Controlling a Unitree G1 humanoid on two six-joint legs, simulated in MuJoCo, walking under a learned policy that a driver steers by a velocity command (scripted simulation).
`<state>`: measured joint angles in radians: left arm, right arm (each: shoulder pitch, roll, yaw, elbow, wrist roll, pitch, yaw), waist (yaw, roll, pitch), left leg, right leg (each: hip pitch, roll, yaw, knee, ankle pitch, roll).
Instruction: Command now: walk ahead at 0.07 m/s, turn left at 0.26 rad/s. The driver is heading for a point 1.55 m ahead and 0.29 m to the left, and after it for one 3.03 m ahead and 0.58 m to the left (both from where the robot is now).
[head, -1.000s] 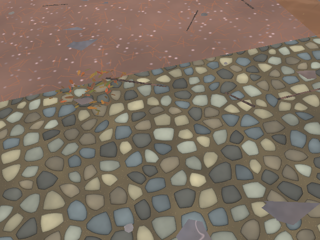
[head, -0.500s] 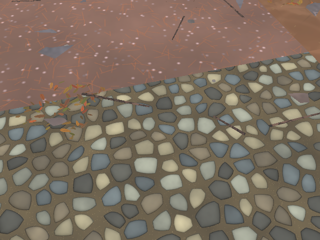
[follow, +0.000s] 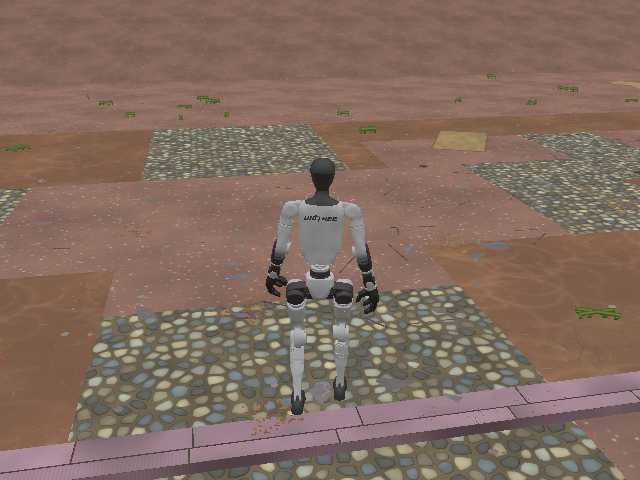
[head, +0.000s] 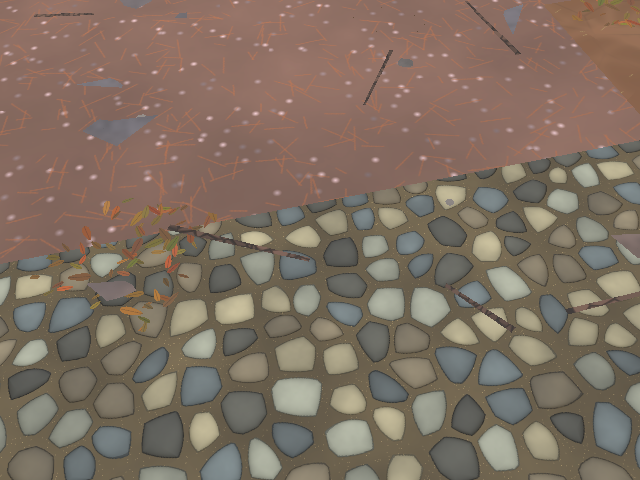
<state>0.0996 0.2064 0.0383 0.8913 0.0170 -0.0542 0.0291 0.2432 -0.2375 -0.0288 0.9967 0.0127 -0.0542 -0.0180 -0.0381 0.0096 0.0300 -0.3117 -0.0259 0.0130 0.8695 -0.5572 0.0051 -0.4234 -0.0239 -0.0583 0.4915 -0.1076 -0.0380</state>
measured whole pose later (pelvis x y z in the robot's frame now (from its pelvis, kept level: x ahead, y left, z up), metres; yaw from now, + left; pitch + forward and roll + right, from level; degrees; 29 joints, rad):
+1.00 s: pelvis +0.02 +0.01 +0.00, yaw +19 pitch +0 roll +0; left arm 0.14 0.24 0.04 0.86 0.00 -0.03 0.00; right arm 0.15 -0.25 -0.06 0.77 -0.02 0.01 -0.04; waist 0.00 0.02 0.03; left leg -0.26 -0.03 -0.06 0.51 -0.25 0.00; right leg -0.25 0.04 0.05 0.51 -0.26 -0.02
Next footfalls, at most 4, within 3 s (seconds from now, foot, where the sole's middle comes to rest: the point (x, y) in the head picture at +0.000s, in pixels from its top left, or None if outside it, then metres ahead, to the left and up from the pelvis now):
0.32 left None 0.03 0.14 -0.77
0.78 right None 0.10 -0.08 -0.77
1.44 right None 0.06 -0.13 -0.77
1.94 left None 0.02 0.08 -0.77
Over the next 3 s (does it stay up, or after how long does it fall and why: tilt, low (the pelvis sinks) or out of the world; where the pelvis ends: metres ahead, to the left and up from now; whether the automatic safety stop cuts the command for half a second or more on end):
stays up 0.12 0.03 0.01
